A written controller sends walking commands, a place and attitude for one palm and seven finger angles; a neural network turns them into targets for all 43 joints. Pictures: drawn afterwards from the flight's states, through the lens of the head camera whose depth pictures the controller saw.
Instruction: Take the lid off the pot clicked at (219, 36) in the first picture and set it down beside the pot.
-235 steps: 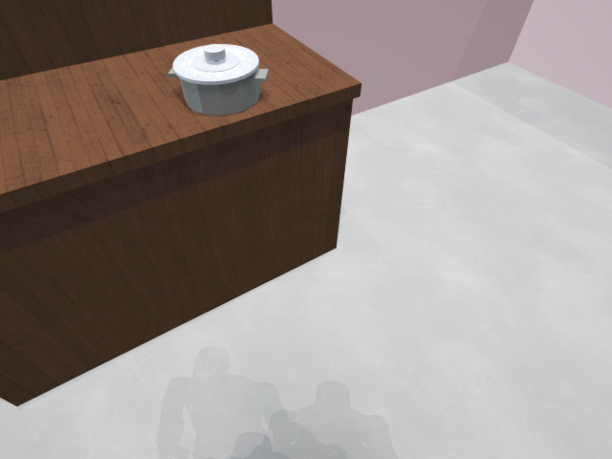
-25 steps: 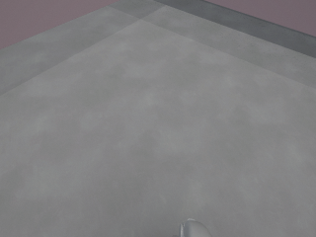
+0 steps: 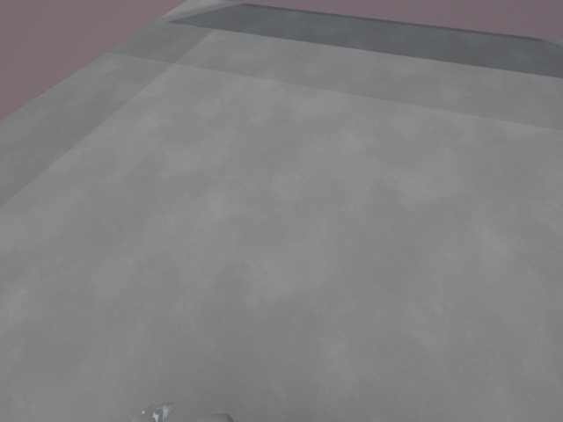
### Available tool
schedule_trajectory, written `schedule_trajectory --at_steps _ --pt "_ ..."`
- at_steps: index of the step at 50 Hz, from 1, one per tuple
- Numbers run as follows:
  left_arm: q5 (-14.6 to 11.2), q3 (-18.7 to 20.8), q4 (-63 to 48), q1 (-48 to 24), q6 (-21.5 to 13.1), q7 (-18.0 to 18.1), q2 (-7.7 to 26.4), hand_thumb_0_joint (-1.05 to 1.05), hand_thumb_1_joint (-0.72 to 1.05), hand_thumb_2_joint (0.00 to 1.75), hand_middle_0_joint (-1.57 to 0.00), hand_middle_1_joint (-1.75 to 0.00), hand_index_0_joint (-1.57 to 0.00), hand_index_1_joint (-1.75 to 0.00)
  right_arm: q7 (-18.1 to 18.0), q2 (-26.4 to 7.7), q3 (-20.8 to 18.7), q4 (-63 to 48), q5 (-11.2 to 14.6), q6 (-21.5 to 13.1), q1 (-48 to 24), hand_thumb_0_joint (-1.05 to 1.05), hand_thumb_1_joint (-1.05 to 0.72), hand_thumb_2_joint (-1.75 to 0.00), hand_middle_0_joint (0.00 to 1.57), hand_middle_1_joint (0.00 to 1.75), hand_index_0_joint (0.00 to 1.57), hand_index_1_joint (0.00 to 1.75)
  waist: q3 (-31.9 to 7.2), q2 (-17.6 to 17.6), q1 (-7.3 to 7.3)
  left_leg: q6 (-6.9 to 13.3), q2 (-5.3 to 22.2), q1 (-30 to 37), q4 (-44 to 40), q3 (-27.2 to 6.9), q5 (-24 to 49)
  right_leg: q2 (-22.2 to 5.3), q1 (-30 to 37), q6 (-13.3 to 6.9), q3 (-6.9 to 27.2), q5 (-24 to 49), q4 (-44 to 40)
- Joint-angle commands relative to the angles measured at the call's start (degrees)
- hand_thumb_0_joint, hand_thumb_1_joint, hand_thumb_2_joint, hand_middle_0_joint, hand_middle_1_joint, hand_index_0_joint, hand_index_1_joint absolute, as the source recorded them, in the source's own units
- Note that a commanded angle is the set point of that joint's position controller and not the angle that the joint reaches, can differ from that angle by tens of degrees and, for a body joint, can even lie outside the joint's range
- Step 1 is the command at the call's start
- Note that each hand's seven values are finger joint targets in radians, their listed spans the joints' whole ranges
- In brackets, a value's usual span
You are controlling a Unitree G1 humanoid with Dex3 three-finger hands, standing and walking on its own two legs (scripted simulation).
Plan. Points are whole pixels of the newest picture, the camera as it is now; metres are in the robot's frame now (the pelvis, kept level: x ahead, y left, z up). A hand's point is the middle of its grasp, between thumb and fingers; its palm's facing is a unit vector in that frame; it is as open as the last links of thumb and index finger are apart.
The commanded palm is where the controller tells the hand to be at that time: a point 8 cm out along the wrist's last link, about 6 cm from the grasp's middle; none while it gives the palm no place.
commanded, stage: turn to face it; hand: left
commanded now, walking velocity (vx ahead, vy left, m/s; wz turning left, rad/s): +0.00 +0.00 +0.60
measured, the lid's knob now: out of the picture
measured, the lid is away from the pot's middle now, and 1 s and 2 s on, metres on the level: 0.00 0.00 0.00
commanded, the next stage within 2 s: none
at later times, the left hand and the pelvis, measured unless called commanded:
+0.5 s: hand out of the picture +0.01 +0.27 -0.16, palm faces +0.31 -0.91 -0.26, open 7.4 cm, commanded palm none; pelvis +0.00 +0.04 +0.01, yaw +15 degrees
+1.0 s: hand out of the picture -0.04 +0.16 -0.14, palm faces +0.57 -0.77 -0.28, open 7.4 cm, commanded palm none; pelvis +0.00 -0.05 +0.01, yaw +36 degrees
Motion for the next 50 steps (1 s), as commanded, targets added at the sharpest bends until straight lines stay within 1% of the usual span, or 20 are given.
schedule_trajectory --at_steps 1,5,7,8,9,10,11,13,16,22,28,32,34,35,36,37,38,39,42,50 --pt "0.21 2.88 -2.89 3.17 -0.96 0.76 10.11 0.00 0.90 0.90 -0.20 -0.30 -0.20 -0.30 0.21 -3.00 -0.95 -0.95 0.07 -0.06 2.96 0.00 -0.90 -0.90 0.20 0.30 0.20 0.30 -1.15 -10.92 3.40 -0.20 -1.62 3.64 -7.89 2.97 -2.70 -17.34 1.42 -5.96 7.94 16.17 -10.18" --pt "0.19 3.67 -2.49 4.09 -0.51 1.14 11.02 0.00 0.90 0.90 -0.20 -0.30 -0.20 -0.30 0.59 -3.01 -1.41 -1.85 0.01 -0.18 1.67 0.00 -0.90 -0.90 0.20 0.30 0.20 0.30 -1.03 -8.99 3.64 0.11 -2.11 6.87 -16.82 4.21 -0.40 -19.69 2.66 -4.50 6.47 19.56 -5.34" --pt "-0.47 3.91 -3.10 3.69 0.01 1.13 10.47 0.00 0.90 0.90 -0.20 -0.30 -0.20 -0.30 0.79 -4.57 -1.79 -1.17 -0.20 -0.51 5.58 0.00 -0.90 -0.90 0.20 0.30 0.20 0.30 -3.13 -3.71 1.58 1.30 -1.04 14.79 -28.34 2.61 11.06 -17.72 -0.93 -0.06 2.45 12.79 2.14" --pt "-0.87 3.82 -4.01 5.12 0.52 0.92 7.89 0.00 0.90 0.90 -0.20 -0.30 -0.20 -0.30 0.76 -8.82 -2.71 -1.63 -0.67 -0.92 7.15 0.00 -0.90 -0.90 0.20 0.30 0.20 0.30 -3.66 9.44 1.41 5.69 8.19 18.22 -33.99 -11.51 22.79 -11.13 -8.77 4.32 -1.75 -1.51 11.94" --pt "-0.92 3.14 -6.05 3.07 0.74 0.83 5.71 0.00 0.90 0.90 -0.20 -0.30 -0.20 -0.30 0.43 -12.66 -3.53 -2.17 -1.02 -0.96 8.73 0.00 -0.90 -0.90 0.20 0.30 0.20 0.30 -2.49 19.13 0.23 13.15 18.26 18.37 -39.61 -24.57 36.74 -5.19 -16.38 7.69 -1.77 -22.15 24.63" --pt "-0.33 3.18 -7.02 0.50 1.04 0.84 7.52 0.00 0.90 0.90 -0.20 -0.30 -0.20 -0.30 0.18 -12.90 -3.69 -2.07 -1.10 -0.66 8.51 0.00 -0.90 -0.90 0.20 0.30 0.20 0.30 -1.85 11.73 0.11 15.54 18.96 15.38 -40.44 -23.13 30.23 -6.36 -16.11 6.98 3.48 -20.53 32.65" --pt "0.19 3.74 -5.85 0.40 1.31 0.78 6.95 0.00 0.90 0.90 -0.20 -0.30 -0.20 -0.30 -0.43 -10.82 -3.40 -2.01 -1.09 -1.08 6.78 0.00 -0.90 -0.90 0.20 0.30 0.20 0.30 -2.42 11.89 0.92 13.87 14.69 15.23 -41.03 -21.35 27.42 -6.86 -18.36 6.94 5.90 -16.62 35.55" --pt "0.10 4.30 -4.97 1.10 1.18 0.17 7.87 0.00 0.90 0.90 -0.20 -0.30 -0.20 -0.30 -0.66 -10.17 -2.90 -3.56 -0.84 -1.44 2.83 0.00 -0.90 -0.90 0.20 0.30 0.20 0.30 -3.07 6.79 2.31 11.73 10.73 17.40 -39.19 -16.43 26.48 -6.74 -20.19 7.52 7.21 -9.97 38.97" --pt "-0.16 4.29 -3.81 3.00 1.08 -0.05 7.95 0.00 0.90 0.90 -0.20 -0.30 -0.20 -0.30 -0.76 -10.74 -3.17 -4.16 -0.43 -2.04 2.69 0.00 -0.90 -0.90 0.20 0.30 0.20 0.30 -7.63 1.93 2.51 11.20 7.74 22.64 -37.90 -13.02 30.95 -6.30 -19.87 8.98 7.12 -6.49 38.08" --pt "-0.34 4.39 -4.57 1.25 1.47 0.35 8.58 0.00 0.90 0.90 -0.20 -0.30 -0.20 -0.30 -0.40 -11.59 -3.86 -3.67 -0.38 -1.58 4.24 0.00 -0.90 -0.90 0.20 0.30 0.20 0.30 -7.05 5.34 1.24 12.33 6.64 23.73 -37.99 -16.58 28.05 -5.95 -19.36 10.58 7.54 -7.63 31.89" --pt "-0.63 4.07 -6.54 -1.64 1.56 0.43 9.15 0.00 0.90 0.90 -0.20 -0.30 -0.20 -0.30 -0.03 -13.43 -4.74 -4.38 -0.73 -0.81 3.45 0.00 -0.90 -0.90 0.20 0.30 0.20 0.30 -5.56 6.89 0.44 13.43 5.77 19.34 -38.26 -22.84 20.70 -4.37 -15.43 10.02 7.93 -10.93 23.37" --pt "-1.05 3.75 -7.00 1.16 1.30 0.70 8.93 0.00 0.90 0.90 -0.20 -0.30 -0.20 -0.30 0.27 -14.57 -5.29 -5.89 -0.94 -0.19 0.10 0.00 -0.90 -0.90 0.20 0.30 0.20 0.30 -6.55 8.19 1.81 12.97 4.27 13.54 -36.73 -25.74 19.48 -2.19 -6.23 8.59 7.63 -11.36 13.37" --pt "-1.21 4.09 -6.15 5.95 1.04 0.85 9.78 0.00 0.90 0.90 -0.20 -0.30 -0.20 -0.30 0.53 -14.58 -5.54 -7.13 -0.72 0.14 -2.93 0.00 -0.90 -0.90 0.20 0.30 0.20 0.30 -6.89 7.52 4.19 10.82 1.81 7.00 -35.09 -25.06 14.20 -1.42 3.05 7.91 6.73 -5.43 3.66" --pt "-0.99 4.53 -5.70 8.94 0.57 1.01 11.45 0.00 0.90 0.90 -0.20 -0.30 -0.20 -0.30 0.70 -13.21 -5.43 -7.74 -0.35 0.28 -4.15 0.00 -0.90 -0.90 0.20 0.30 0.20 0.30 -7.10 3.67 5.95 8.35 -0.78 0.33 -31.77 -23.11 8.90 -3.09 11.55 7.37 7.34 -0.87 -5.58" --pt "-0.05 5.43 -5.93 10.33 -0.05 1.44 16.17 0.00 0.90 0.90 -0.20 -0.30 -0.20 -0.30 0.95 -9.12 -5.06 -8.23 0.22 0.44 -2.89 0.00 -0.90 -0.90 0.20 0.30 0.20 0.30 -7.31 -10.27 6.52 3.61 -7.49 -9.74 -19.10 -14.56 -3.74 -16.56 18.53 3.64 20.07 -8.56 -15.42" --pt "0.21 5.47 -7.56 8.02 0.22 1.47 20.07 0.00 0.90 0.90 -0.20 -0.30 -0.20 -0.30 0.77 -7.66 -4.78 -9.46 -0.30 0.33 -2.54 0.00 -0.90 -0.90 0.20 0.30 0.20 0.30 -4.30 -22.07 6.04 0.31 -12.23 -15.05 -3.97 -5.19 -12.33 -29.75 12.06 -1.74 33.36 -10.86 -18.35" --pt "-0.32 4.76 -9.08 4.28 0.41 1.62 18.34 0.00 0.90 0.90 -0.20 -0.30 -0.20 -0.30 1.06 -10.96 -5.24 -9.21 -1.05 0.57 -3.03 0.00 -0.90 -0.90 0.20 0.30 0.20 0.30 -2.51 -15.68 4.61 1.25 -8.38 -10.54 4.45 -7.20 -10.88 -29.36 2.19 -3.25 28.87 -11.81 -18.21" --pt "-0.28 4.39 -9.90 -0.46 -0.14 1.60 15.06 0.00 0.90 0.90 -0.20 -0.30 -0.20 -0.30 1.53 -10.44 -5.29 -8.15 -1.17 1.14 -2.08 0.00 -0.90 -0.90 0.20 0.30 0.20 0.30 -0.32 -13.19 1.84 1.17 -6.98 -9.77 8.34 -7.21 -6.25 -24.88 -0.66 -2.14 22.82 -9.37 -17.96" --pt "-0.51 2.97 -9.93 -1.58 -1.03 1.01 11.60 0.00 0.90 0.90 -0.20 -0.30 -0.20 -0.30 2.42 -9.52 -4.87 -5.78 -0.92 1.71 0.12 0.00 -0.90 -0.90 0.20 0.30 0.20 0.30 1.79 -11.67 0.39 -0.63 -5.55 -8.71 14.16 -2.97 0.76 -18.21 0.70 -0.42 10.34 7.95 -12.38" --pt "0.19 3.59 -7.04 7.70 -0.80 1.01 14.27 0.00 0.90 0.90 -0.20 -0.30 -0.20 -0.30 2.75 -9.00 -3.92 -8.04 -0.45 2.16 -8.14 0.00 -0.90 -0.90 0.20 0.30 0.20 0.30 -0.02 -12.57 5.13 -1.90 -3.67 -6.97 3.62 0.76 -2.37 -21.56 8.84 -2.77 6.42 13.09 -10.41"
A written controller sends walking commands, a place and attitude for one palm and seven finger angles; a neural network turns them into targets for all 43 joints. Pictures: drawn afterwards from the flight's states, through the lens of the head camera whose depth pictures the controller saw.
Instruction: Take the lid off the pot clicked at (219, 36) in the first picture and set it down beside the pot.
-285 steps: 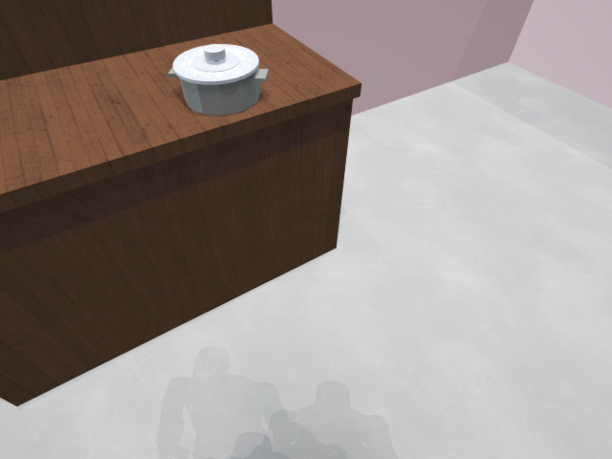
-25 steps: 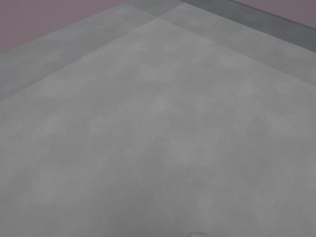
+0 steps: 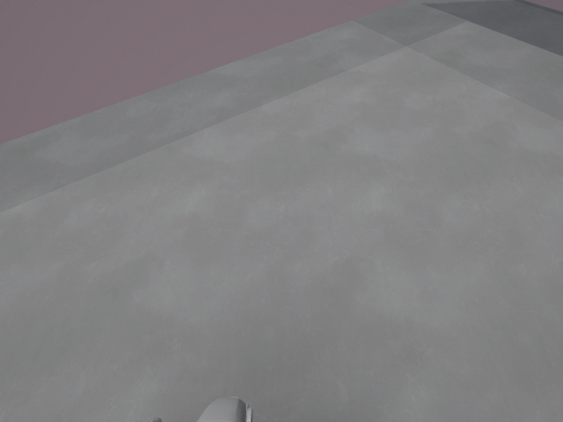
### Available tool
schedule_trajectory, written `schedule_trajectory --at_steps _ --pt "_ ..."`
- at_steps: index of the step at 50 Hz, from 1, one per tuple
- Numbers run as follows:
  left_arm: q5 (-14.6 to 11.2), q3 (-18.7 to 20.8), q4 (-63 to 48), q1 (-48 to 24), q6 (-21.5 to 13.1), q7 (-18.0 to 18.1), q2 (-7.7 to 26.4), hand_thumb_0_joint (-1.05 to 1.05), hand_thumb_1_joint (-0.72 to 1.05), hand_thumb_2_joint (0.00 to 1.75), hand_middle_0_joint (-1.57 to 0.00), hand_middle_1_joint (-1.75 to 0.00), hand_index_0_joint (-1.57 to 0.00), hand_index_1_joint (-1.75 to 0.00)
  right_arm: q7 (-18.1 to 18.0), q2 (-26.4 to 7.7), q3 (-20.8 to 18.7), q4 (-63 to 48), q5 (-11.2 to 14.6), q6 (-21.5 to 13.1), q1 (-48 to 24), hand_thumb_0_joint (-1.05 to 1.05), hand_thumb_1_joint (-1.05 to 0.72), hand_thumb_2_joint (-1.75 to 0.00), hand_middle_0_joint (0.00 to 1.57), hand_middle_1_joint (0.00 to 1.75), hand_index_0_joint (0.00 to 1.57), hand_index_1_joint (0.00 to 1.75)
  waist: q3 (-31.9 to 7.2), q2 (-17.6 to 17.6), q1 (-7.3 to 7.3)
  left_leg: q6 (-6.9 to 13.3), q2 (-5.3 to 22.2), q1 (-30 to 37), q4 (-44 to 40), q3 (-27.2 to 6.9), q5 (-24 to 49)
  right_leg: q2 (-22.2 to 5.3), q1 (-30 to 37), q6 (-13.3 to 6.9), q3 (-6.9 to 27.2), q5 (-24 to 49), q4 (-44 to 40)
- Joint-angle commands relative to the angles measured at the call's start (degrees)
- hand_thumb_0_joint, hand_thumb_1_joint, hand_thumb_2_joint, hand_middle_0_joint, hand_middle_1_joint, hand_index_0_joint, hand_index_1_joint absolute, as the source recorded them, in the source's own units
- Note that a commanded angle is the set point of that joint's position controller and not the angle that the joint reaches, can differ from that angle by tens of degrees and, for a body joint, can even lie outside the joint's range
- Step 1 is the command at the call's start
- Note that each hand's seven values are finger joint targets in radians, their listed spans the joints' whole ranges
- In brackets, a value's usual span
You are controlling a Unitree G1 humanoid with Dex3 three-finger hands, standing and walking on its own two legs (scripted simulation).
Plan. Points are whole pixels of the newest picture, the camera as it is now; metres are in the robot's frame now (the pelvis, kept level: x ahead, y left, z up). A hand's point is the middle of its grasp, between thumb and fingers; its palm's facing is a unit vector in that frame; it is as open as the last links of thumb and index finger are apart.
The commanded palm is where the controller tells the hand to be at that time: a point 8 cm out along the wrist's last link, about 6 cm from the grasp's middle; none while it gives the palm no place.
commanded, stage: turn to face it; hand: left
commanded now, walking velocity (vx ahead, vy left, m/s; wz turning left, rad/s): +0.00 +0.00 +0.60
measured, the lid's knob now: out of the picture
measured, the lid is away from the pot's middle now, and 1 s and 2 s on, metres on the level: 0.00 0.00 0.00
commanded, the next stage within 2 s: none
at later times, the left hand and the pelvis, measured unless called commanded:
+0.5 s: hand out of the picture +0.01 +0.29 -0.17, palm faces +0.34 -0.90 -0.26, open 7.4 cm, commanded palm none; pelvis +0.00 +0.05 +0.00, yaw +18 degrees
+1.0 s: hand out of the picture -0.03 +0.22 -0.15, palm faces +0.57 -0.77 -0.29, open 7.4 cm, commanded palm none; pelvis +0.02 +0.01 +0.00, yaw +37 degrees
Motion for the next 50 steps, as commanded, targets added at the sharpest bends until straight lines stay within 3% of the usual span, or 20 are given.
schedule_trajectory --at_steps 1,6,9,10,11,12,13,15,18,27,30,32,33,34,35,36,38,41,45,50 --pt "0.37 3.44 -3.24 3.28 -1.01 0.78 13.37 0.00 0.90 0.90 -0.20 -0.30 -0.20 -0.30 0.01 -2.29 0.15 -5.84 0.23 -1.40 -6.84 0.00 -0.90 -0.90 0.20 0.30 0.20 0.30 -2.07 -12.13 3.61 -0.32 0.80 -2.84 -7.52 2.41 -3.66 -14.67 6.57 -5.84 8.72 17.93 -9.19" --pt "0.62 4.15 -2.36 4.44 -0.49 0.53 15.28 0.00 0.90 0.90 -0.20 -0.30 -0.20 -0.30 -0.08 -1.70 1.24 -6.61 0.75 -2.40 -8.28 0.00 -0.90 -0.90 0.20 0.30 0.20 0.30 -5.51 -15.89 4.77 1.15 0.01 4.59 -20.59 5.68 -5.98 -16.26 8.49 -5.82 5.74 27.99 -4.35" --pt "0.08 4.51 -1.90 3.79 -0.15 0.30 15.57 0.00 0.90 0.90 -0.20 -0.30 -0.20 -0.30 -0.36 -2.78 1.07 -5.74 0.66 -3.26 -3.78 0.00 -0.90 -0.90 0.20 0.30 0.20 0.30 -9.36 -13.61 2.48 2.32 -1.12 13.78 -35.57 7.42 3.48 -14.93 8.11 -2.21 1.11 29.22 3.38" --pt "-0.36 4.37 -1.86 3.78 0.03 0.13 14.91 0.00 0.90 0.90 -0.20 -0.30 -0.20 -0.30 -0.32 -5.07 0.52 -5.01 0.49 -3.68 -0.93 0.00 -0.90 -0.90 0.20 0.30 0.20 0.30 -11.07 -7.87 0.69 3.23 0.09 22.96 -42.71 5.08 12.33 -13.51 2.28 0.51 -0.71 25.24 11.00" --pt "-0.80 4.08 -3.86 3.40 0.17 -0.22 11.97 0.00 0.90 0.90 -0.20 -0.30 -0.20 -0.30 -0.81 -11.60 -1.19 -4.59 0.12 -4.38 3.33 0.00 -0.90 -0.90 0.20 0.30 0.20 0.30 -13.95 8.22 -2.18 8.95 13.05 35.09 -44.52 -11.61 29.84 -6.77 -13.19 5.11 -2.75 2.96 23.78" --pt "-0.51 2.85 -6.27 -0.16 0.58 -0.25 9.22 0.00 0.90 0.90 -0.20 -0.30 -0.20 -0.30 -1.31 -15.71 -2.26 -3.61 0.70 -4.03 6.46 0.00 -0.90 -0.90 0.20 0.30 0.20 0.30 -13.20 16.76 -3.71 15.95 22.95 37.44 -43.09 -21.79 52.81 -2.04 -25.19 7.52 1.76 -22.70 32.83" --pt "-0.10 3.16 -6.56 -2.17 1.17 0.01 11.06 0.00 0.90 0.90 -0.20 -0.30 -0.20 -0.30 -1.43 -14.44 -1.85 -2.73 0.53 -3.64 7.29 0.00 -0.90 -0.90 0.20 0.30 0.20 0.30 -12.23 9.63 -3.87 18.24 23.15 34.05 -41.60 -16.71 48.04 -3.12 -24.54 6.57 5.79 -20.43 37.49" --pt "-0.11 3.56 -4.77 -3.56 1.36 -0.19 10.49 0.00 0.90 0.90 -0.20 -0.30 -0.20 -0.30 -2.47 -10.47 -0.91 -3.72 0.24 -4.13 1.54 0.00 -0.90 -0.90 0.20 0.30 0.20 0.30 -7.74 10.06 -1.55 15.46 16.13 27.83 -42.77 -14.39 41.71 -2.89 -25.45 7.06 8.48 -12.47 40.05" --pt "-0.21 3.69 -3.08 -0.74 1.35 -0.71 10.66 0.00 0.90 0.90 -0.20 -0.30 -0.20 -0.30 -2.38 -8.77 -0.01 -5.48 0.31 -4.47 -3.28 0.00 -0.90 -0.90 0.20 0.30 0.20 0.30 -5.13 6.95 1.04 12.83 10.67 23.21 -43.92 -9.91 37.33 -1.39 -21.79 7.71 8.42 -6.20 38.50" --pt "-0.61 3.22 -6.24 -6.57 1.14 -0.16 9.64 0.00 0.90 0.90 -0.20 -0.30 -0.20 -0.30 -2.35 -9.07 -0.69 -4.93 -0.11 -4.12 1.00 0.00 -0.90 -0.90 0.20 0.30 0.20 0.30 -5.72 7.65 -1.00 15.36 10.29 23.88 -43.45 -18.89 32.01 1.65 -18.63 7.91 9.86 -8.56 24.00" --pt "-0.97 2.93 -6.43 -5.08 0.62 0.00 9.25 0.00 0.90 0.90 -0.20 -0.30 -0.20 -0.30 -2.37 -9.20 -0.96 -5.39 -0.25 -3.85 -0.53 0.00 -0.90 -0.90 0.20 0.30 0.20 0.30 -6.18 7.79 -0.02 14.72 9.13 20.23 -40.90 -20.97 35.32 4.08 -10.88 6.92 8.93 -8.58 14.51" --pt "-1.20 3.11 -5.78 -1.50 0.15 0.11 9.38 0.00 0.90 0.90 -0.20 -0.30 -0.20 -0.30 -2.33 -8.95 -1.06 -5.79 0.00 -3.76 -2.12 0.00 -0.90 -0.90 0.20 0.30 0.20 0.30 -7.32 7.96 1.81 13.08 7.32 16.32 -38.20 -21.36 33.34 4.95 -3.54 6.39 8.48 -2.29 5.54" --pt "-1.15 3.42 -5.13 1.12 -0.42 0.24 10.41 0.00 0.90 0.90 -0.20 -0.30 -0.20 -0.30 -2.26 -8.14 -0.94 -6.11 0.40 -3.75 -2.78 0.00 -0.90 -0.90 0.20 0.30 0.20 0.30 -8.22 5.46 3.39 10.80 5.17 12.20 -34.92 -20.22 27.73 3.68 3.54 6.30 8.87 4.57 -2.96" --pt "-0.53 4.10 -4.86 3.21 -1.18 0.68 14.28 0.00 0.90 0.90 -0.20 -0.30 -0.20 -0.30 -1.94 -4.68 -0.47 -6.42 1.04 -3.93 -1.17 0.00 -0.90 -0.90 0.20 0.30 0.20 0.30 -10.40 -4.83 4.04 6.88 0.43 3.01 -27.08 -15.59 13.20 -5.87 14.29 3.92 17.21 8.45 -9.69" --pt "0.27 5.13 -5.20 4.04 -1.43 1.10 19.87 0.00 0.90 0.90 -0.20 -0.30 -0.20 -0.30 -1.85 -1.33 0.04 -7.79 0.98 -3.80 -0.37 0.00 -0.90 -0.90 0.20 0.30 0.20 0.30 -10.02 -20.77 4.37 2.06 -7.91 -6.84 -12.23 -4.14 -14.22 -22.23 16.58 -3.00 32.82 18.73 -11.33" --pt "-0.27 4.62 -5.42 4.06 -0.93 1.19 18.86 0.00 0.90 0.90 -0.20 -0.30 -0.20 -0.30 -1.98 -4.71 -0.76 -7.65 0.34 -3.29 -1.08 0.00 -0.90 -0.90 0.20 0.30 0.20 0.30 -9.60 -14.83 4.34 2.74 -4.23 -4.22 -1.92 -6.04 -16.07 -24.26 8.69 -7.10 29.82 19.37 -10.43" --pt "-0.32 3.62 -6.88 -3.67 -0.87 1.12 14.20 0.00 0.90 0.90 -0.20 -0.30 -0.20 -0.30 -1.15 -4.31 -1.01 -5.08 0.03 -2.07 -0.17 0.00 -0.90 -0.90 0.20 0.30 0.20 0.30 -3.62 -13.20 0.99 2.39 -1.78 -3.51 5.78 -5.24 -7.90 -16.96 0.09 -5.48 22.00 7.60 -12.43" --pt "-0.26 2.54 -7.21 -5.20 -1.26 0.75 11.12 0.00 0.90 0.90 -0.20 -0.30 -0.20 -0.30 -0.09 -2.83 -0.48 -3.50 -0.03 -1.67 0.98 0.00 -0.90 -0.90 0.20 0.30 0.20 0.30 -1.04 -11.01 -0.39 1.00 -0.56 -3.30 6.71 -1.73 -0.79 -11.85 -0.43 -3.61 10.46 14.70 -10.40" --pt "-0.07 2.89 -5.21 0.36 -1.30 0.85 12.25 0.00 0.90 0.90 -0.20 -0.30 -0.20 -0.30 0.06 -2.30 0.07 -4.04 0.25 -1.43 -2.63 0.00 -0.90 -0.90 0.20 0.30 0.20 0.30 -2.64 -12.28 2.27 -0.08 0.06 -3.18 -0.65 0.78 -1.78 -12.82 5.90 -4.41 7.32 21.64 -9.05" --pt "0.42 3.56 -3.99 2.16 -0.82 0.70 14.31 0.00 0.90 0.90 -0.20 -0.30 -0.20 -0.30 0.23 -1.60 0.89 -5.19 0.56 -1.78 -6.35 0.00 -0.90 -0.90 0.20 0.30 0.20 0.30 -3.68 -13.34 3.53 0.32 0.57 1.04 -12.61 3.88 -4.20 -14.98 7.27 -5.43 4.48 24.59 -6.91"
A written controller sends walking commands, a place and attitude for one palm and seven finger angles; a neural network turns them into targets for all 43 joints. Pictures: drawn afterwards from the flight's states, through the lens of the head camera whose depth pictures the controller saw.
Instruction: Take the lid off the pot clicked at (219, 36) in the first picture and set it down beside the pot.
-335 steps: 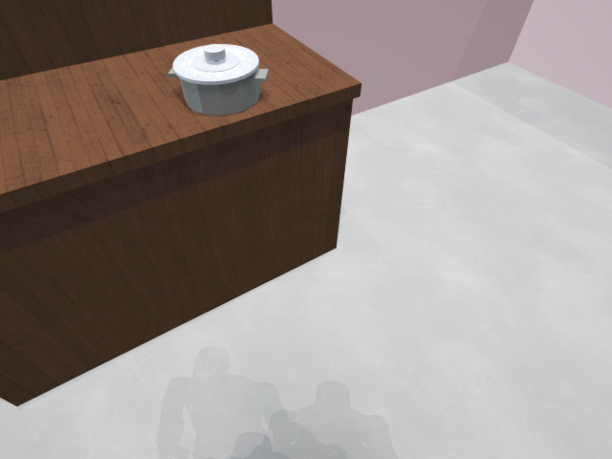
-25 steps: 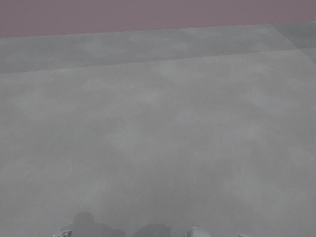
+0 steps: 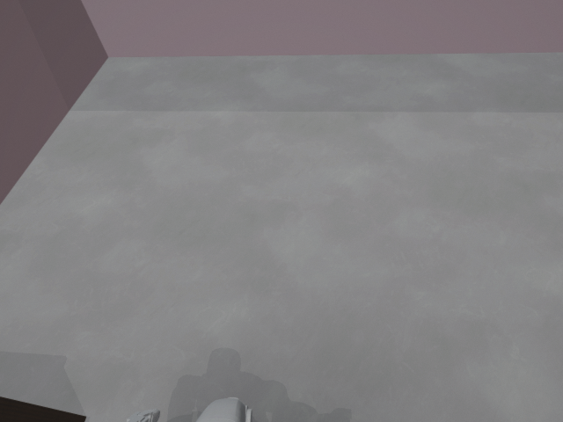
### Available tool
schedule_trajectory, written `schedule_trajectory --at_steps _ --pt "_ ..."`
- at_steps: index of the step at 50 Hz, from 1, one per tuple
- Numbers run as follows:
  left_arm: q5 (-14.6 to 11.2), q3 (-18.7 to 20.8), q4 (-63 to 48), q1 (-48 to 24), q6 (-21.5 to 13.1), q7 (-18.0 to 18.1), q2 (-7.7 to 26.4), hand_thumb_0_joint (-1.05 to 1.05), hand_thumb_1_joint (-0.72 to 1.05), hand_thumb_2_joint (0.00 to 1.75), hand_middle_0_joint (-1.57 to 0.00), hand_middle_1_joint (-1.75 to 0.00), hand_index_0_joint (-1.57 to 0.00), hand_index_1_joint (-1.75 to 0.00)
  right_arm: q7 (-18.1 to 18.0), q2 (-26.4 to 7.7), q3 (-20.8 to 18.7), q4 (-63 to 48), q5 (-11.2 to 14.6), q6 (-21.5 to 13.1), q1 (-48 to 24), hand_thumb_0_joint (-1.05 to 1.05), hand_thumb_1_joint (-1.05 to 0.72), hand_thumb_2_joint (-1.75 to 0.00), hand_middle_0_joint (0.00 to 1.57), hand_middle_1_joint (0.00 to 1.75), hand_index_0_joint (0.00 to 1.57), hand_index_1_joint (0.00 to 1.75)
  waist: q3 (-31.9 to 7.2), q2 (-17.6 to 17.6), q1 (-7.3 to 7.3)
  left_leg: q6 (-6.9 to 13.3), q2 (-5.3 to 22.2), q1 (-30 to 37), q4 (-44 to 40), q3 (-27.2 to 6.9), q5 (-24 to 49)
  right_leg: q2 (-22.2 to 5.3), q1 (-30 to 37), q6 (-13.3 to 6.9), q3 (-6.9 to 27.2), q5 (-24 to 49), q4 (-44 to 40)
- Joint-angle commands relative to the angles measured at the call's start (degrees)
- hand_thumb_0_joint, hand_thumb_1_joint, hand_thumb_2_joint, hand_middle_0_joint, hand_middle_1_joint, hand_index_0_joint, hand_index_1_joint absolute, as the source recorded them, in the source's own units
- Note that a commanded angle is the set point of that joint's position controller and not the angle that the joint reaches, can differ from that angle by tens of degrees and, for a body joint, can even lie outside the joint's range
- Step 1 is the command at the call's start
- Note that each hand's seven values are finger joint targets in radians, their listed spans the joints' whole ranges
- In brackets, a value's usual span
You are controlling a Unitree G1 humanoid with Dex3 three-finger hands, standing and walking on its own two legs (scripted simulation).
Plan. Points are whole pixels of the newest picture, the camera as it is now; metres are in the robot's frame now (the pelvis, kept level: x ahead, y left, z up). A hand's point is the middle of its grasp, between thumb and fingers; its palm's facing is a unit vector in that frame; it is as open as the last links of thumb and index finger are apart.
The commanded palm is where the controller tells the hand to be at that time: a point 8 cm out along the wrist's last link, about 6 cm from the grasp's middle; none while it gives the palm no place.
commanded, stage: turn to face it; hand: left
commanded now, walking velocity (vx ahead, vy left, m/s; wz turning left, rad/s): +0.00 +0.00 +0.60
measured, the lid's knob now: out of the picture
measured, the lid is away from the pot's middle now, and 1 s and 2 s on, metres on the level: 0.00 0.00 0.00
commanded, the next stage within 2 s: none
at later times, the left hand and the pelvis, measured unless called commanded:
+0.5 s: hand out of the picture +0.06 +0.28 -0.16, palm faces +0.31 -0.92 -0.26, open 7.4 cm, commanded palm none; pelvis +0.01 +0.04 +0.00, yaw +17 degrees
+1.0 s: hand out of the picture -0.03 +0.20 -0.15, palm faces +0.57 -0.77 -0.28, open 7.4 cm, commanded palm none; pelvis +0.03 +0.00 +0.00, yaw +36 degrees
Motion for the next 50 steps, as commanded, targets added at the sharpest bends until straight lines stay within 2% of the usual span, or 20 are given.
schedule_trajectory --at_steps 1,3,6,7,8,9,10,11,13,16,25,30,31,32,33,34,35,38,41,50 --pt "0.30 3.92 -2.85 3.51 -0.67 0.68 13.89 0.00 0.90 0.90 -0.20 -0.30 -0.20 -0.30 0.06 -2.01 0.20 -6.49 0.28 -2.28 -6.43 0.00 -0.90 -0.90 0.20 0.30 0.20 0.30 -5.95 -13.79 3.92 0.38 -0.18 -0.87 -10.81 3.80 -2.06 -13.50 8.25 -6.18 6.72 28.06 -6.38" --pt "0.31 4.31 -2.38 3.94 -0.40 0.61 14.67 0.00 0.90 0.90 -0.20 -0.30 -0.20 -0.30 -0.08 -2.05 0.45 -6.68 0.43 -2.66 -6.50 0.00 -0.90 -0.90 0.20 0.30 0.20 0.30 -7.05 -14.88 4.27 1.25 -0.56 2.45 -14.98 4.85 -2.17 -14.59 7.83 -6.13 6.22 29.91 -4.50" --pt "-0.18 4.69 -2.01 2.78 0.00 0.35 14.97 0.00 0.90 0.90 -0.20 -0.30 -0.20 -0.30 -0.31 -3.48 0.04 -6.14 0.23 -3.46 -1.82 0.00 -0.90 -0.90 0.20 0.30 0.20 0.30 -9.75 -11.44 1.38 2.37 -1.32 12.10 -29.73 6.06 7.75 -13.72 5.53 -2.44 2.09 27.34 3.73" --pt "-0.65 4.59 -2.34 2.72 0.21 0.20 13.80 0.00 0.90 0.90 -0.20 -0.30 -0.20 -0.30 -0.36 -6.68 -0.79 -5.00 0.01 -4.07 2.54 0.00 -0.90 -0.90 0.20 0.30 0.20 0.30 -12.68 -4.02 -1.20 3.80 1.15 22.29 -36.51 1.70 17.22 -11.76 -1.29 0.34 0.70 21.37 13.84" --pt "-1.17 3.84 -4.85 1.77 0.36 -0.40 9.74 0.00 0.90 0.90 -0.20 -0.30 -0.20 -0.30 -0.87 -14.01 -2.68 -4.91 -0.36 -4.64 6.56 0.00 -0.90 -0.90 0.20 0.30 0.20 0.30 -13.91 15.48 -3.65 11.18 17.25 32.39 -38.22 -20.46 40.60 -2.30 -20.01 5.72 -0.47 -11.82 27.88" --pt "-0.57 2.98 -6.52 -1.75 1.01 -0.05 9.05 0.00 0.90 0.90 -0.20 -0.30 -0.20 -0.30 -1.38 -16.30 -3.05 -3.50 0.35 -4.13 9.59 0.00 -0.90 -0.90 0.20 0.30 0.20 0.30 -14.37 15.70 -4.57 16.54 22.39 31.39 -37.73 -23.59 52.85 -0.36 -24.30 6.06 6.60 -22.75 34.80" --pt "-0.40 2.97 -6.53 -2.99 1.35 0.03 9.82 0.00 0.90 0.90 -0.20 -0.30 -0.20 -0.30 -1.73 -14.70 -2.54 -3.64 0.22 -3.98 8.45 0.00 -0.90 -0.90 0.20 0.30 0.20 0.30 -12.30 9.46 -3.83 17.34 21.89 29.14 -37.57 -19.57 47.93 -1.88 -24.66 5.54 8.91 -19.20 37.82" --pt "-0.21 3.40 -5.45 -3.88 1.35 0.10 8.90 0.00 0.90 0.90 -0.20 -0.30 -0.20 -0.30 -2.40 -12.28 -2.10 -3.95 0.01 -4.44 6.48 0.00 -0.90 -0.90 0.20 0.30 0.20 0.30 -11.09 12.08 -3.44 15.96 17.68 27.14 -37.68 -18.95 47.20 -1.53 -25.49 5.77 10.14 -15.65 39.31" --pt "-0.42 3.70 -3.42 -2.46 1.35 -0.29 10.08 0.00 0.90 0.90 -0.20 -0.30 -0.20 -0.30 -2.79 -9.51 -0.89 -5.63 -0.07 -4.53 0.37 0.00 -0.90 -0.90 0.20 0.30 0.20 0.30 -7.75 9.50 -0.60 13.85 12.62 22.65 -38.06 -13.83 43.90 -0.95 -23.65 6.18 11.81 -8.36 40.50" --pt "-0.46 3.69 -2.26 0.15 1.39 -0.64 9.88 0.00 0.90 0.90 -0.20 -0.30 -0.20 -0.30 -2.72 -9.10 -0.59 -6.57 0.07 -4.93 -1.32 0.00 -0.90 -0.90 0.20 0.30 0.20 0.30 -8.63 6.39 0.97 13.04 9.90 21.42 -38.91 -11.53 40.32 0.19 -20.87 6.80 11.51 -4.58 38.01" --pt "-0.83 3.17 -5.79 -6.34 1.12 -0.04 9.02 0.00 0.90 0.90 -0.20 -0.30 -0.20 -0.30 -2.57 -9.58 -1.40 -5.58 -0.38 -4.38 2.41 0.00 -0.90 -0.90 0.20 0.30 0.20 0.30 -7.57 7.03 -1.07 15.45 9.79 21.66 -38.31 -20.85 35.64 3.09 -18.56 6.90 12.63 -7.82 23.31" --pt "-1.42 2.96 -5.38 -1.91 0.05 0.19 8.85 0.00 0.90 0.90 -0.20 -0.30 -0.20 -0.30 -2.51 -9.42 -1.85 -6.16 -0.25 -4.03 -0.28 0.00 -0.90 -0.90 0.20 0.30 0.20 0.30 -10.00 7.04 1.28 12.97 6.73 15.54 -32.63 -22.95 39.12 6.49 -4.04 5.67 11.09 -1.81 4.52" --pt "-1.45 3.21 -4.74 0.74 -0.52 0.32 9.43 0.00 0.90 0.90 -0.20 -0.30 -0.20 -0.30 -2.44 -8.72 -1.81 -6.47 0.10 -4.04 -0.96 0.00 -0.90 -0.90 0.20 0.30 0.20 0.30 -11.07 4.87 2.78 10.81 4.78 12.14 -29.92 -22.02 33.89 5.42 2.34 5.58 11.25 5.18 -4.09" --pt "-0.96 3.87 -4.27 3.12 -1.20 0.68 12.84 0.00 0.90 0.90 -0.20 -0.30 -0.20 -0.30 -2.11 -5.99 -1.47 -6.79 0.69 -4.17 -0.12 0.00 -0.90 -0.90 0.20 0.30 0.20 0.30 -12.74 -2.94 3.69 7.12 0.89 3.02 -23.79 -18.35 20.21 -2.26 13.27 3.79 17.63 10.41 -9.88" --pt "-0.13 4.95 -4.32 4.08 -1.40 1.14 18.18 0.00 0.90 0.90 -0.20 -0.30 -0.20 -0.30 -1.96 -2.18 -0.87 -8.13 0.77 -4.22 0.27 0.00 -0.90 -0.90 0.20 0.30 0.20 0.30 -12.53 -19.87 4.25 2.37 -7.77 -7.98 -10.60 -6.26 -8.27 -18.65 17.93 -3.32 32.95 20.48 -11.30" --pt "-0.39 4.58 -4.61 4.58 -0.97 1.18 18.27 0.00 0.90 0.90 -0.20 -0.30 -0.20 -0.30 -2.12 -5.07 -1.59 -8.32 0.13 -3.68 -0.35 0.00 -0.90 -0.90 0.20 0.30 0.20 0.30 -11.40 -15.75 4.37 2.42 -5.51 -6.82 0.94 -6.61 -14.07 -23.03 9.73 -8.31 32.65 22.36 -10.88" --pt "-0.51 4.22 -5.18 0.86 -1.04 1.49 14.77 0.00 0.90 0.90 -0.20 -0.30 -0.20 -0.30 -1.90 -5.63 -1.93 -7.20 -0.03 -2.83 -0.08 0.00 -0.90 -0.90 0.20 0.30 0.20 0.30 -8.25 -12.08 2.51 2.61 -3.52 -5.86 6.87 -8.46 -9.62 -20.01 4.14 -8.31 28.30 16.59 -12.17" --pt "-0.50 2.84 -6.49 -5.05 -0.98 0.82 10.92 0.00 0.90 0.90 -0.20 -0.30 -0.20 -0.30 -0.51 -4.10 -1.55 -4.44 -0.42 -1.90 1.58 0.00 -0.90 -0.90 0.20 0.30 0.20 0.30 -2.41 -11.51 -0.30 1.32 -1.52 -6.06 12.64 -4.09 0.12 -11.27 -1.23 -5.15 16.21 12.27 -11.87" --pt "-0.29 2.88 -5.68 -2.45 -1.22 0.82 11.04 0.00 0.90 0.90 -0.20 -0.30 -0.20 -0.30 -0.08 -3.10 -1.19 -4.32 -0.20 -1.64 0.84 0.00 -0.90 -0.90 0.20 0.30 0.20 0.30 -2.98 -12.33 0.52 0.33 -0.92 -5.79 8.96 -1.99 2.23 -10.47 1.68 -4.49 11.19 14.76 -11.50" --pt "0.39 4.08 -2.52 3.81 -0.51 0.58 14.30 0.00 0.90 0.90 -0.20 -0.30 -0.20 -0.30 0.04 -2.08 0.32 -6.66 0.37 -2.43 -6.92 0.00 -0.90 -0.90 0.20 0.30 0.20 0.30 -5.89 -13.88 4.28 0.75 -0.45 0.84 -12.61 3.76 -2.76 -14.31 7.42 -6.30 6.73 26.27 -6.21"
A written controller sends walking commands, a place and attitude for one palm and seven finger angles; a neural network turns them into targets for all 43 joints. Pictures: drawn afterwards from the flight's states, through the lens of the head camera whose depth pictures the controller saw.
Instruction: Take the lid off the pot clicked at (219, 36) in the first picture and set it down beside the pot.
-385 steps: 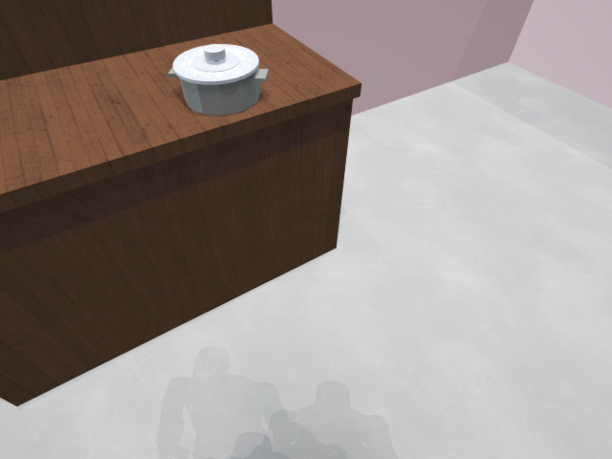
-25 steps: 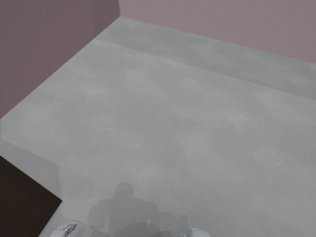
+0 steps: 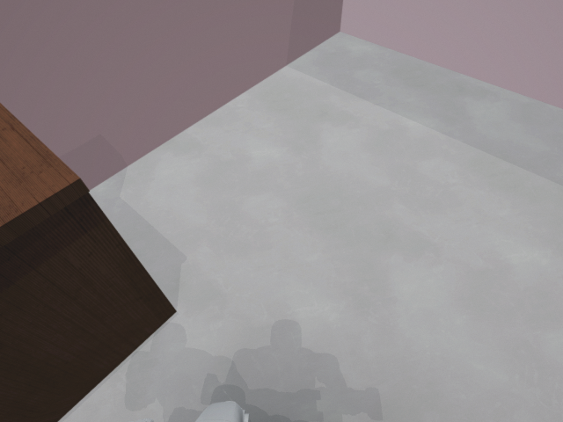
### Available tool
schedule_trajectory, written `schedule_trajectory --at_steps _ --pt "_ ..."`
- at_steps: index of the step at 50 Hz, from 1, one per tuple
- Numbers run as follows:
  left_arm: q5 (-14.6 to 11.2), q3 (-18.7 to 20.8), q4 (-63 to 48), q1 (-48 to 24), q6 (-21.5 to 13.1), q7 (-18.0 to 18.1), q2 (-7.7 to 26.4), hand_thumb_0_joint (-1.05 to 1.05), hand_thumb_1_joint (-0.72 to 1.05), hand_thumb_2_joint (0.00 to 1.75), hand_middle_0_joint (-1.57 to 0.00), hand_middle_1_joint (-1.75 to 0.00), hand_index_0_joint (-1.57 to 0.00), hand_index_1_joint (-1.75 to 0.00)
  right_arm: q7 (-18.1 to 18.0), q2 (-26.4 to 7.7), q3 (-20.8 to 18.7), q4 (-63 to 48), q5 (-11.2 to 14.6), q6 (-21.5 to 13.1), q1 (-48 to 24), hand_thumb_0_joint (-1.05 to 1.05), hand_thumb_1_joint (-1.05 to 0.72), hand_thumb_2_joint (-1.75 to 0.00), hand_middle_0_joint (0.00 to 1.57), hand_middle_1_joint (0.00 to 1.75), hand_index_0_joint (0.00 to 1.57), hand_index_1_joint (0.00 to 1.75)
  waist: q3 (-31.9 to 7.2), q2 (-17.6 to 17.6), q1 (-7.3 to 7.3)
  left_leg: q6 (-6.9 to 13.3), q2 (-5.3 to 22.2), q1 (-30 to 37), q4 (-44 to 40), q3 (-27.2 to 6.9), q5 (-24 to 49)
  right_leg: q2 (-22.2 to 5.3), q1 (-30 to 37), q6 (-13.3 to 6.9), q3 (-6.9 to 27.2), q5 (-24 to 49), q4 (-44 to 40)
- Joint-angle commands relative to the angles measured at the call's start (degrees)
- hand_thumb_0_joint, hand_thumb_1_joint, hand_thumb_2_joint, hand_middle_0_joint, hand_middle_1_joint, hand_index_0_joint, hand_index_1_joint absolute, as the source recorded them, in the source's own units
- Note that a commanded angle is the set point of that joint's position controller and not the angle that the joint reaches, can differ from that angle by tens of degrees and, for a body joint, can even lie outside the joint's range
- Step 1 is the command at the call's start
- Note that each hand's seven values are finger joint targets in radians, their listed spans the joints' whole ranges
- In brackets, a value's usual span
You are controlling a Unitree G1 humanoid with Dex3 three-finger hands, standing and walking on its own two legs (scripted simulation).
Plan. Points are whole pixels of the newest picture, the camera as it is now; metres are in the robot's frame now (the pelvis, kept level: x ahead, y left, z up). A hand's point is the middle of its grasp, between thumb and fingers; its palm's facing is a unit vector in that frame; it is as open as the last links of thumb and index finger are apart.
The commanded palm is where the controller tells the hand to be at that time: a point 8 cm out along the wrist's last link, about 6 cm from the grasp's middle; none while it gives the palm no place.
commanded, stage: turn to face it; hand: left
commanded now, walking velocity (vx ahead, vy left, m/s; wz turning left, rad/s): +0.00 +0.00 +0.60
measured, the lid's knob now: out of the picture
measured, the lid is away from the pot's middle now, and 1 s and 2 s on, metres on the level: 0.00 0.00 0.00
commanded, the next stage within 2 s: take the last steps up to it in 1.48 s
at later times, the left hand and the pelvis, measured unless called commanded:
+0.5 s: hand out of the picture +0.05 +0.27 -0.15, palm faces +0.31 -0.91 -0.27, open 7.4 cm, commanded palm none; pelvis +0.00 +0.03 +0.00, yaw +17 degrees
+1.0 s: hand out of the picture -0.08 +0.22 -0.17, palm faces +0.59 -0.76 -0.26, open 7.4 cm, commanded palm none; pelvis -0.01 +0.02 -0.01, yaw +37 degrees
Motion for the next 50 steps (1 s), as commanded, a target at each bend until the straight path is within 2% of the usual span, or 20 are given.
schedule_trajectory --at_steps 1,4,5,6,7,8,9,13,22,27,29,30,31,32,33,35,37,46,48,50 --pt "0.23 4.16 -3.08 2.66 -0.72 0.74 14.18 0.00 0.90 0.90 -0.20 -0.30 -0.20 -0.30 -0.12 -1.70 0.42 -6.59 0.37 -2.70 -5.35 0.00 -0.90 -0.90 0.20 0.30 0.20 0.30 -6.98 -13.63 3.48 0.96 -0.61 0.65 -11.48 3.79 -2.34 -14.18 7.80 -6.75 7.72 27.82 -5.42" --pt "-0.43 4.50 -2.52 1.81 -0.25 0.40 14.37 0.00 0.90 0.90 -0.20 -0.30 -0.20 -0.30 -0.41 -3.33 0.09 -5.68 0.15 -3.52 -0.73 0.00 -0.90 -0.90 0.20 0.30 0.20 0.30 -9.83 -10.05 0.77 2.07 -1.55 10.64 -26.45 5.23 8.46 -12.99 5.29 -2.83 3.28 25.90 3.01" --pt "-0.86 4.24 -2.61 1.92 0.03 0.24 13.01 0.00 0.90 0.90 -0.20 -0.30 -0.20 -0.30 -0.38 -6.43 -0.76 -4.93 0.00 -4.02 2.93 0.00 -0.90 -0.90 0.20 0.30 0.20 0.30 -12.00 -2.29 -1.35 3.43 1.09 20.55 -33.02 0.41 17.26 -10.85 -2.11 0.01 2.01 19.34 12.74" --pt "-1.33 3.48 -5.16 1.02 0.21 -0.28 9.03 0.00 0.90 0.90 -0.20 -0.30 -0.20 -0.30 -0.93 -13.54 -2.67 -4.87 -0.37 -4.58 7.03 0.00 -0.90 -0.90 0.20 0.30 0.20 0.30 -13.29 16.77 -4.02 10.69 17.00 30.19 -34.76 -21.22 39.74 -1.76 -20.31 5.29 0.75 -12.68 26.29" --pt "-0.79 2.60 -6.88 -2.92 0.82 0.02 8.47 0.00 0.90 0.90 -0.20 -0.30 -0.20 -0.30 -1.50 -16.00 -3.05 -3.42 0.18 -4.04 10.37 0.00 -0.90 -0.90 0.20 0.30 0.20 0.30 -14.09 16.06 -5.26 16.52 22.24 29.26 -34.15 -24.91 51.04 0.37 -24.34 5.63 7.53 -23.12 33.40" --pt "-0.65 2.79 -6.88 -3.98 1.12 0.02 9.12 0.00 0.90 0.90 -0.20 -0.30 -0.20 -0.30 -1.90 -14.61 -2.59 -3.46 -0.06 -3.99 9.26 0.00 -0.90 -0.90 0.20 0.30 0.20 0.30 -12.14 10.40 -4.42 17.72 21.65 26.87 -34.02 -21.40 46.59 -0.88 -24.93 4.98 10.13 -19.53 36.98" --pt "-0.47 3.12 -5.82 -4.86 1.14 0.16 8.42 0.00 0.90 0.90 -0.20 -0.30 -0.20 -0.30 -2.49 -12.17 -2.11 -3.79 -0.17 -4.39 7.05 0.00 -0.90 -0.90 0.20 0.30 0.20 0.30 -11.23 14.27 -3.95 15.93 16.97 25.02 -34.00 -19.72 45.59 -0.73 -25.52 5.14 11.50 -15.58 38.02" --pt "-0.69 3.35 -2.78 -1.20 1.12 -0.49 9.24 0.00 0.90 0.90 -0.20 -0.30 -0.20 -0.30 -2.81 -8.73 -0.55 -6.21 -0.10 -4.74 -0.48 0.00 -0.90 -0.90 0.20 0.30 0.20 0.30 -7.99 7.13 0.09 12.88 10.22 18.71 -35.20 -13.19 38.77 0.80 -21.30 6.08 12.64 -5.24 37.73" --pt "-0.94 2.98 -5.67 -6.23 0.99 0.06 8.22 0.00 0.90 0.90 -0.20 -0.30 -0.20 -0.30 -2.50 -9.16 -1.39 -5.63 -0.52 -4.07 2.49 0.00 -0.90 -0.90 0.20 0.30 0.20 0.30 -6.68 8.00 -1.69 14.94 9.24 16.97 -36.15 -21.76 27.68 3.95 -17.59 6.18 13.54 -7.29 22.47" --pt "-1.60 2.79 -5.48 -1.73 0.03 0.41 8.00 0.00 0.90 0.90 -0.20 -0.30 -0.20 -0.30 -2.44 -9.00 -1.82 -6.54 -0.45 -3.65 -0.16 0.00 -0.90 -0.90 0.20 0.30 0.20 0.30 -9.18 8.44 0.76 13.30 6.67 11.18 -30.71 -24.56 32.81 7.10 -3.97 4.99 12.63 -3.22 5.40" --pt "-1.29 3.47 -4.70 2.19 -1.03 0.75 10.74 0.00 0.90 0.90 -0.20 -0.30 -0.20 -0.30 -2.14 -6.36 -1.60 -6.82 0.31 -3.69 -0.50 0.00 -0.90 -0.90 0.20 0.30 0.20 0.30 -10.95 1.84 2.78 8.30 1.58 2.70 -24.12 -21.42 21.98 2.54 9.05 3.91 15.68 6.62 -8.98" --pt "-0.38 4.49 -4.65 3.38 -1.56 1.29 16.22 0.00 0.90 0.90 -0.20 -0.30 -0.20 -0.30 -1.84 -2.38 -0.96 -7.66 0.87 -3.80 0.79 0.00 -0.90 -0.90 0.20 0.30 0.20 0.30 -12.03 -14.15 3.21 3.81 -5.87 -8.08 -11.91 -11.10 2.50 -12.54 16.66 -1.08 30.34 10.23 -13.45" --pt "-0.35 4.43 -5.23 3.20 -1.18 1.31 17.69 0.00 0.90 0.90 -0.20 -0.30 -0.20 -0.30 -2.00 -3.58 -1.34 -8.50 0.21 -3.52 0.11 0.00 -0.90 -0.90 0.20 0.30 0.20 0.30 -10.58 -16.16 3.16 2.28 -7.27 -9.65 0.53 -6.68 -11.82 -21.63 9.99 -7.45 35.41 15.60 -13.61" --pt "-0.45 3.90 -6.05 0.99 -0.96 1.37 15.76 0.00 0.90 0.90 -0.20 -0.30 -0.20 -0.30 -1.74 -4.38 -1.67 -8.21 -0.26 -3.07 0.17 0.00 -0.90 -0.90 0.20 0.30 0.20 0.30 -8.02 -9.71 2.03 2.61 -5.13 -8.79 8.57 -8.09 -9.42 -19.44 4.29 -9.03 30.60 14.00 -13.02" --pt "-0.63 3.59 -6.21 -2.07 -1.38 1.42 13.01 0.00 0.90 0.90 -0.20 -0.30 -0.20 -0.30 -1.40 -4.36 -1.79 -6.56 -0.44 -2.37 0.71 0.00 -0.90 -0.90 0.20 0.30 0.20 0.30 -6.21 -13.20 0.66 2.35 -3.45 -8.99 12.21 -8.59 -6.29 -16.04 0.91 -7.38 27.53 10.68 -14.16" --pt "-0.81 2.58 -7.05 -5.92 -1.16 1.10 10.73 0.00 0.90 0.90 -0.20 -0.30 -0.20 -0.30 -0.64 -4.23 -1.81 -4.82 -0.43 -1.87 2.56 0.00 -0.90 -0.90 0.20 0.30 0.20 0.30 -3.24 -10.52 -1.46 1.42 -2.05 -8.50 16.11 -5.75 -0.07 -11.29 -0.86 -5.50 19.28 11.30 -12.81" --pt "-0.59 2.44 -6.54 -4.41 -1.57 0.97 10.12 0.00 0.90 0.90 -0.20 -0.30 -0.20 -0.30 -0.30 -3.03 -1.27 -4.41 -0.38 -1.73 2.37 0.00 -0.90 -0.90 0.20 0.30 0.20 0.30 -3.01 -10.64 -0.98 0.64 -1.78 -8.34 14.79 -3.64 2.04 -9.85 0.68 -5.08 14.15 15.14 -11.89" --pt "0.22 4.04 -3.39 2.43 -0.56 0.68 14.23 0.00 0.90 0.90 -0.20 -0.30 -0.20 -0.30 -0.11 -1.57 0.19 -6.63 0.23 -2.28 -4.96 0.00 -0.90 -0.90 0.20 0.30 0.20 0.30 -4.96 -13.53 3.28 1.17 -1.74 -0.03 -8.36 3.14 -2.87 -13.43 5.06 -6.95 8.76 23.78 -7.29" --pt "0.14 4.24 -3.10 2.08 -0.32 0.54 14.89 0.00 0.90 0.90 -0.20 -0.30 -0.20 -0.30 -0.34 -1.93 0.39 -6.31 0.32 -2.82 -2.97 0.00 -0.90 -0.90 0.20 0.30 0.20 0.30 -7.24 -13.43 2.52 1.75 -2.54 3.95 -14.83 4.46 -0.79 -13.38 5.84 -5.88 7.35 26.30 -3.85" --pt "-0.48 4.39 -3.00 0.77 0.20 0.33 14.14 0.00 0.90 0.90 -0.20 -0.30 -0.20 -0.30 -0.45 -3.93 -0.11 -5.19 0.13 -3.42 2.00 0.00 -0.90 -0.90 0.20 0.30 0.20 0.30 -9.13 -9.40 -0.55 2.86 -2.16 14.10 -27.88 3.17 10.15 -11.87 0.89 -1.98 3.86 20.46 4.23"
